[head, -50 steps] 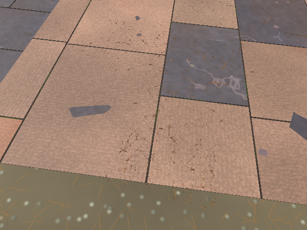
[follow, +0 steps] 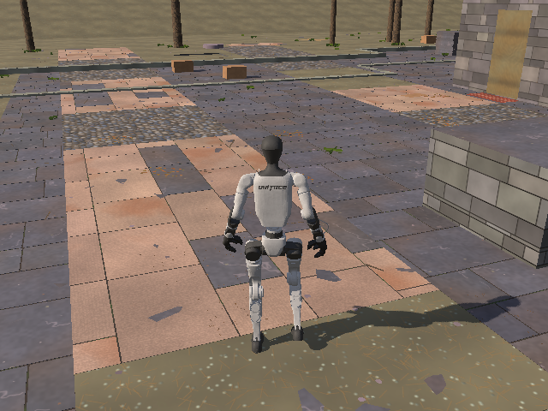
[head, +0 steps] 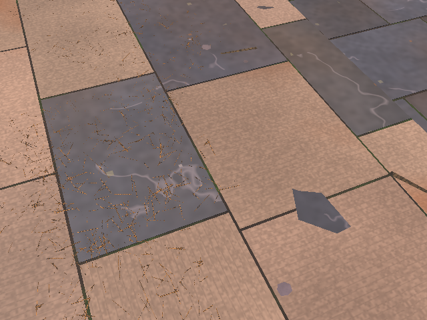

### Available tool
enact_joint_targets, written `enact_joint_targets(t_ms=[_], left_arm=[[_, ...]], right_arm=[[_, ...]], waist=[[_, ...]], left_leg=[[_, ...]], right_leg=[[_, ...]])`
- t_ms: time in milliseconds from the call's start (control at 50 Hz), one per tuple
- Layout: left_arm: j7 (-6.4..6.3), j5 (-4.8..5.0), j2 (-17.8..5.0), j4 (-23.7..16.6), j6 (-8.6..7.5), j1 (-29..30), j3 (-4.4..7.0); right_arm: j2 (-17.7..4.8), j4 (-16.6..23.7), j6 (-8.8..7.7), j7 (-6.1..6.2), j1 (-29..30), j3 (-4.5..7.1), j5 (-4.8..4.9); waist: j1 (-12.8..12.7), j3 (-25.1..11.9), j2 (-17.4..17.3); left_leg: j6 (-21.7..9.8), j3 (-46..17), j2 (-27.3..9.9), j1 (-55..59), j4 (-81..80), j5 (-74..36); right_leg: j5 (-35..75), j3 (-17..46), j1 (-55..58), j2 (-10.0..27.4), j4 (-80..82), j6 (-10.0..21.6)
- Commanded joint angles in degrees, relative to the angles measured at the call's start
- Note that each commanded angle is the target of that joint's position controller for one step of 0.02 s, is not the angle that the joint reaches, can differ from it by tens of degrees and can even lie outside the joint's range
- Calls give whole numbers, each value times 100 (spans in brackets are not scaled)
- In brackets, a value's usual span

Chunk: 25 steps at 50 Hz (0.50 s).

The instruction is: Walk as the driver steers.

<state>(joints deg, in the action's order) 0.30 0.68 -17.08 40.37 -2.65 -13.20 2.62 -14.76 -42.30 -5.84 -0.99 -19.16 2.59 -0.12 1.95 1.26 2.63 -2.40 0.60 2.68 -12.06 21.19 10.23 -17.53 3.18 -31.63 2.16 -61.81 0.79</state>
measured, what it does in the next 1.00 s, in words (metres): walks ahead, turning left: right foot, then left foot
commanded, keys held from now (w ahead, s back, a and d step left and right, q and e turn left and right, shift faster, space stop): w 0.10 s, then w+q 0.90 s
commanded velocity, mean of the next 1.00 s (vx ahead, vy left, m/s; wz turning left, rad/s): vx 0.50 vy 0.00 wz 0.36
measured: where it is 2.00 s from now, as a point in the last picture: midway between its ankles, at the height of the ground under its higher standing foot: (161, 231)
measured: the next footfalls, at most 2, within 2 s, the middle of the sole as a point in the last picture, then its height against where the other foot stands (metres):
right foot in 0.28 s outside the picture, level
left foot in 0.80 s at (164, 303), level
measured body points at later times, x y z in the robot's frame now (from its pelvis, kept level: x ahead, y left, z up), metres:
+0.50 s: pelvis +0.26 -0.06 +0.00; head +0.28 -0.07 +0.45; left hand +0.31 +0.23 -0.10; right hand +0.41 -0.32 -0.11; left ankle +0.27 +0.11 -0.66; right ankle +0.27 -0.15 -0.74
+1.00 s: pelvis +0.51 +0.06 +0.00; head +0.54 +0.08 +0.44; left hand +0.53 +0.37 -0.10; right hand +0.72 -0.15 -0.10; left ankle +0.51 +0.13 -0.74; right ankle +0.59 -0.11 -0.66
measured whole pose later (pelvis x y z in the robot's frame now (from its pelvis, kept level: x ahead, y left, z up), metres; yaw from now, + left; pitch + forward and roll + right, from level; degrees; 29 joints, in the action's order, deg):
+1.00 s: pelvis +0.51 +0.06 +0.00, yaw +26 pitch +1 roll +0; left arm 0.2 -0.4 -17.9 42.1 -5.8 -8.6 3.0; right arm -16.5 -37.7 -2.5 -1.5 -16.4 3.7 0.4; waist 1.2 3.7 1.1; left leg -5.9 -1.9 6.1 -15.7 24.0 9.1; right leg -17.9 3.7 -31.9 5.4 -63.0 -1.5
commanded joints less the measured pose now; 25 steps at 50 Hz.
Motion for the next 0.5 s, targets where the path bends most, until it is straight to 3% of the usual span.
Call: enact_joint_targets(t_ms=[20,100,160,220,240,260,280,300,320,340,360,380,420,500], left_arm=[[29,-55,-162,-475,-100,316,0],[109,-22,-87,-560,-174,1001,-62],[165,21,-182,-720,-238,1455,-28],[203,29,-415,-716,-320,1300,73],[182,16,-530,-607,-336,911,145],[126,-20,-764,-412,-336,214,272],[49,-128,-1186,-293,-320,-799,392],[54,-170,-1544,-183,-239,-1074,465],[66,-103,-1003,-183,-225,-1036,341],[56,-49,-740,-168,-229,-727,254],[65,-66,-576,-175,-244,-361,196],[80,-91,-394,-155,-261,-91,153],[78,-148,-296,-85,-341,146,158],[25,-138,-491,153,-443,134,253]], right_arm=[[-902,281,-76,33,144,214,57],[-1098,94,15,55,-52,243,111],[-1142,-95,95,59,-395,248,172],[-1279,-151,190,108,-370,301,189],[-1278,-147,214,123,-288,295,191],[-1121,-135,214,124,-297,236,152],[-733,52,194,122,-225,85,16],[-184,166,119,138,-983,-70,114],[-772,56,96,148,-773,74,245],[-1025,163,104,140,-311,174,299],[-975,195,130,155,-92,178,245],[-911,214,171,154,36,196,180],[-705,187,294,122,-78,194,192],[-522,375,418,109,235,176,142]], waist=[[-46,-21,-757],[191,49,-733],[286,173,-736],[20,109,-804],[-243,-84,-774],[-573,-551,-672],[-997,-1445,-70],[-676,-2151,1481],[-843,-1787,976],[-793,-1036,667],[-623,-687,387],[-482,-398,354],[-245,-230,452],[-162,35,93]], left_leg=[[-1091,-1366,-1496,518,-1218,-940],[-924,-791,-1327,417,-1255,-1050],[-869,-986,-1470,526,-1099,-1013],[-707,-1243,-1636,778,-708,-1173],[-591,-1152,-1516,697,-293,-1619],[-423,-932,-1199,408,578,-1964],[-170,-650,-799,-598,2311,-754],[150,-328,-72,-2507,4142,2196],[179,-847,-301,-3079,4911,2251],[149,-806,-519,-3338,5060,1737],[175,-702,-720,-3164,4938,1284],[204,-695,-851,-3021,4724,962],[246,-697,-1009,-2546,4552,589],[366,-749,-1050,-2826,4016,-53]], right_leg=[[493,25,-703,316,911,-116],[1641,-188,-145,160,2361,-168],[1797,-158,152,9,2895,-130],[1437,-110,671,-77,3330,45],[1399,-193,1313,-151,3541,150],[1380,-186,2407,-93,3583,301],[1380,857,4007,984,3412,669],[202,3153,5448,2208,3946,1441],[-712,3533,5031,2085,4370,1412],[-643,2694,4397,1926,4468,1210],[-118,2089,3760,1683,4609,1092],[348,1606,3260,1472,4790,1041],[991,925,2652,1276,5120,992],[1985,81,2493,1309,5390,1073]])
Keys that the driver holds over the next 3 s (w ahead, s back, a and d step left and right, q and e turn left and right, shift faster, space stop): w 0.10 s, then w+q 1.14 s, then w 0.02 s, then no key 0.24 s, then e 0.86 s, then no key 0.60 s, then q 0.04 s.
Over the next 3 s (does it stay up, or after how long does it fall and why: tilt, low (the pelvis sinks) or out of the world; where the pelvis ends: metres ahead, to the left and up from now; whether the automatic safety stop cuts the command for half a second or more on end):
stays up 0.82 0.13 -0.01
